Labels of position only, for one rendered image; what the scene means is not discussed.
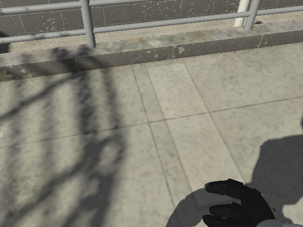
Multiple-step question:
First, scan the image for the right robot hand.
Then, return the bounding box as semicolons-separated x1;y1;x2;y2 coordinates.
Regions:
203;179;276;227

